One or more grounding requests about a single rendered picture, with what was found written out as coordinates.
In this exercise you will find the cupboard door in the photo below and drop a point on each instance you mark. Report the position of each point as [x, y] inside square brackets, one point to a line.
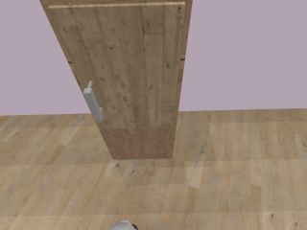
[131, 53]

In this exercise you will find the handle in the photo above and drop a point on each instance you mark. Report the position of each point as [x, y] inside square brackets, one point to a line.
[92, 102]

